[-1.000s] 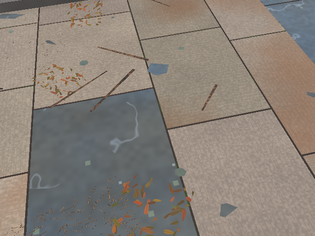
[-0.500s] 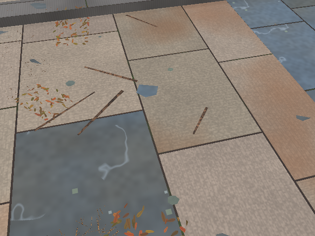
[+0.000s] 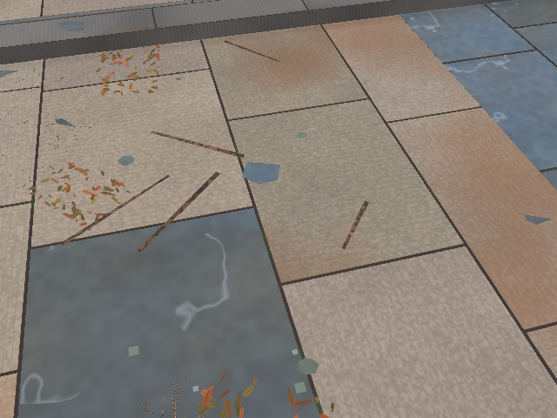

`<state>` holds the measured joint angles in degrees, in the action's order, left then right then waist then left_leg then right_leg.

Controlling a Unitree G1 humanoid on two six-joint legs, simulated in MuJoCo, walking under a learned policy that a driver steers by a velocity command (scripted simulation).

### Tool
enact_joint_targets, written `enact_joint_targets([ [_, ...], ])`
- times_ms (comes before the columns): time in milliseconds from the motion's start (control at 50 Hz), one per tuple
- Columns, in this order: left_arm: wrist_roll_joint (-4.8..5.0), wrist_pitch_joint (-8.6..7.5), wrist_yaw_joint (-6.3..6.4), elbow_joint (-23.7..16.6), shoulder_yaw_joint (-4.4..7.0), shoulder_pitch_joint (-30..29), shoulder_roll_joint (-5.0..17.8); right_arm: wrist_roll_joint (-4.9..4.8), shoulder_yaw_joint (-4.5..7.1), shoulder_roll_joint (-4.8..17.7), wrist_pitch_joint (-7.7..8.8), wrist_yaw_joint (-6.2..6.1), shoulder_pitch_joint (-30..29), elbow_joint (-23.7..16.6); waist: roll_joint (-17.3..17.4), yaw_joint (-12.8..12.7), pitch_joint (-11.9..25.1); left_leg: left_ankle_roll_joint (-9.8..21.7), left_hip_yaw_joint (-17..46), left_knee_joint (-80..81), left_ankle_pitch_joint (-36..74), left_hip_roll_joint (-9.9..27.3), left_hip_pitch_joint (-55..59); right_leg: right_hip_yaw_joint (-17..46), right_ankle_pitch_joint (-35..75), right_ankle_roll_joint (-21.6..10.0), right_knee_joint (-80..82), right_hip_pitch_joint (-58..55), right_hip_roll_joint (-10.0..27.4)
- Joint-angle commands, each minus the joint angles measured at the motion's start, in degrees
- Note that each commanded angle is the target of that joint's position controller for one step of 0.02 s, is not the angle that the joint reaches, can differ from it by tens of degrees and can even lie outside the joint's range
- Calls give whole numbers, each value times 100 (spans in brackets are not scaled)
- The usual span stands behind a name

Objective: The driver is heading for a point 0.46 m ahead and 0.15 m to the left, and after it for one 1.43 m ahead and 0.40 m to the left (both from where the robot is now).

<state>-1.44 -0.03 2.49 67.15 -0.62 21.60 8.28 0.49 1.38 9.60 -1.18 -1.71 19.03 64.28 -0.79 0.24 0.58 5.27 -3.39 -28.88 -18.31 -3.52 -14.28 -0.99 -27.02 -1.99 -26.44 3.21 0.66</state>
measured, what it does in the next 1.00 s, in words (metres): walks ahead: left foot, then right foot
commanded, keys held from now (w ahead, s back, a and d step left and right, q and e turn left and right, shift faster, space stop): w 0.44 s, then no key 0.56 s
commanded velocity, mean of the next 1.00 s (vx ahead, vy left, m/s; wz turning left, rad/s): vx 0.27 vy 0.00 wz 0.00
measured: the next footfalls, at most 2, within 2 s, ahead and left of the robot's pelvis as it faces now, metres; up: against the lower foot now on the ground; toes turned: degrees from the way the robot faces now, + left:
left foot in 0.26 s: +0.19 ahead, +0.12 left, +0.00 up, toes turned +4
right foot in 0.72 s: +0.46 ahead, -0.03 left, +0.00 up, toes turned -3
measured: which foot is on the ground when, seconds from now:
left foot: down 0.00-0.04, up 0.06-0.24, down 0.26-0.72, up 0.74-1.00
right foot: down 0.00-0.28, up 0.30-0.70, down 0.72-1.00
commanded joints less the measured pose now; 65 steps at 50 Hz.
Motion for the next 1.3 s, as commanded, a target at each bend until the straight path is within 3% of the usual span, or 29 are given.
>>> enact_joint_targets([
  [20, 24, -130, -28, -94, 92, 721, 470, 2, 118, 506, 115, 83, -248, -396, -172, -240, -999, 272, 1241, 650, -1804, 715, -918, 972, -926, -639, 937, 585, 532],
  [60, 77, -207, 0, 62, 245, 1297, 868, 50, 91, 340, 255, 172, -1034, -768, -951, -560, -1129, -55, 68, -726, -614, 62, -2052, 2223, -1198, -1025, 1967, -509, 1387],
  [80, 45, -223, 19, 66, 308, 1237, 960, 136, 109, 451, 318, 194, -1260, -910, -948, -555, -1398, -88, -113, -1164, -489, 248, -2479, 2487, -791, -1179, 2065, -623, 1789],
  [120, -26, -302, 17, 58, 340, 1307, 915, 113, 168, 575, 400, 243, -1299, -1054, -646, -472, -1407, -97, 96, -1790, -717, 517, -2957, 2454, 49, -1299, 1989, -912, 1922],
  [200, -23, -437, -23, -126, 376, 818, 906, 43, 190, 497, 470, 352, -1303, -1301, -635, -135, -1253, -92, -80, -1255, -328, 473, -2040, 1451, 1430, -940, 1701, -415, 1475],
  [240, 56, -455, -79, -250, 384, 368, 984, -1, 240, 406, 452, 345, -285, -1012, -516, 462, -926, 1, -468, -469, 365, 19, 288, 719, 2807, -640, 887, 885, 1058],
  [260, 49, -483, -116, -242, 361, 461, 963, -13, 373, 634, 446, 287, 605, -673, -110, 782, -457, 72, -490, -304, 409, -160, 1625, 360, 3658, -496, -205, 1381, 760],
  [280, 38, -513, -158, -340, 310, 414, 882, 70, 529, 1124, 464, 188, 1569, -486, 667, 1225, 93, 303, 740, 236, -617, 807, 2737, -103, 3115, -259, -1962, 2219, 327],
  [300, 93, -543, -201, -607, 224, 669, 354, 122, 591, 1684, 466, 166, 2082, -413, 2028, 1053, 641, 950, 3951, 1743, -1638, 2528, 3003, -242, -270, -69, -4072, 3170, -513],
  [320, -10, -522, -247, -766, 297, 202, 586, 72, 484, 1368, 417, 156, 1329, -475, 1101, 641, 45, 1024, 4442, 2058, -1883, 2524, 2165, 489, -97, -264, -4713, 3483, -142],
  [340, 16, -521, -301, -909, 308, -170, 595, 87, 418, 1175, 443, 162, 557, -712, 458, 388, -524, 973, 3664, 1896, -1554, 2453, 1531, 429, 545, -365, -4841, 3656, 184],
  [360, 30, -537, -325, -915, 301, -260, 538, 79, 349, 992, 509, 195, 179, -800, 87, 232, -697, 870, 2938, 1929, -621, 2187, 1051, 414, 992, -398, -4588, 3476, 373],
  [420, -47, -388, -377, -882, 338, 65, 460, 62, 172, 620, 664, 175, 155, -712, 328, -163, -540, 651, 1723, 2030, 850, 1675, 642, 247, 1211, -282, -3999, 2881, 476],
  [540, 6, -272, -366, -1369, 291, -1165, 300, 34, 35, 610, 735, 103, 530, -525, 376, -174, -746, 544, 340, 1708, 4647, 1289, 630, -352, 1929, -7, -2038, 2841, 188],
  [600, 63, -271, -332, -1425, 249, -1462, 297, 13, -6, 587, 705, 80, 767, -396, 669, -6, -503, 369, 158, 1414, 5127, 1179, 692, -576, 2624, -72, -1138, 2044, -117],
  [660, 27, -315, -234, -1254, 319, -1022, 534, 19, 3, 659, 686, 23, 634, -367, 662, -198, -304, 288, 300, 712, 5694, 1334, 1051, -435, 2491, -292, -780, 1486, -253],
  [700, -44, -437, -170, -934, 409, -184, 684, -31, 21, 719, 644, 8, 502, -348, 386, -593, -29, 105, 249, -567, 5151, 1120, 1123, -392, 3206, -430, 245, 577, -272],
  [720, -126, -512, -142, -808, 490, 316, 1045, -70, -7, 625, 644, -1, 703, -400, 14, -626, 440, -54, 159, -1615, 3434, 857, 537, 299, 5373, -561, 48, -440, 565],
  [740, -155, -502, -149, -813, 508, 499, 1264, -281, -126, -27, 544, -24, 1664, -296, -1030, -254, 1383, -242, -75, -3508, -1224, 59, -367, 1984, 8140, -1656, -248, -1589, 2280],
  [760, 134, -429, -201, -903, 470, 247, 1107, -182, -28, 273, 394, -58, 1755, -119, -519, -225, 1691, -283, 517, -4021, -1734, 28, -391, 2400, 7370, -2030, 72, -1126, 2350],
  [800, 163, -348, -164, -1086, 318, -726, 634, 120, 26, 344, 312, -8, 757, -325, -150, -65, 359, -334, 648, -3812, -1244, 327, -694, 1764, 4904, -1690, 861, 339, 1818],
  [840, 100, -326, -69, -1026, 216, -913, 426, 150, 13, 204, 201, 40, 634, -312, -245, 192, 10, -419, 636, -2904, -930, 526, -146, 1038, 4269, -1235, 1195, 1186, 1323],
  [900, -12, -327, -66, -893, 211, -717, 569, 83, -49, 11, 28, -31, 782, -139, -311, 231, 159, -486, 376, -1727, -1035, 379, 283, 765, 3637, -1028, 1204, 1232, 1079],
  [960, 23, -247, -88, -858, 248, -671, 748, 51, -57, 90, -76, -84, 580, -114, -438, 150, 175, -459, 278, -930, -514, 389, 484, 929, 1690, -924, 1436, 1388, 1057],
  [1020, 133, -97, -95, -849, 276, -771, 757, 117, -72, 141, -57, -44, 582, -59, -321, 239, -222, -310, 261, 116, 343, 451, 1067, 959, -358, -444, 1713, 2180, 890],
  [1060, 176, -4, -96, -821, 291, -560, 638, 128, -76, 357, 41, -47, 399, -153, 203, 24, -739, -181, 923, 906, -333, 879, 279, 703, -252, -65, 1593, 2039, 522],
  [1100, 123, 10, -124, -732, 243, -400, 414, 32, -133, 197, 181, -57, 171, -145, 680, -173, -755, -223, 1124, 1410, -710, 1006, -666, 449, 1093, -64, 997, 806, 345],
  [1160, 60, -51, -137, -563, 234, -154, 454, -16, -124, 227, 298, -86, 87, -171, 433, -266, -523, -281, 1039, 1476, -159, 960, -534, 452, 1695, -113, 815, 334, 396],
  [1300, 97, -97, -90, -392, 173, -195, 367, 4, -132, 155, 287, -79, 468, -66, 119, -106, -531, -196, 898, 1286, 418, 905, -20, 465, 1809, -94, 884, 602, 441],
])
Keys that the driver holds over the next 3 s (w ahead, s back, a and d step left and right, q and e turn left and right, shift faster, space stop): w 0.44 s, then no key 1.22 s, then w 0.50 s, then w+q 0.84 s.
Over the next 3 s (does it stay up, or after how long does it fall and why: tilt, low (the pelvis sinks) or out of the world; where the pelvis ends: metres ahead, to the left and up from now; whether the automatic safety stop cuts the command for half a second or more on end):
stays up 1.02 0.08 -0.01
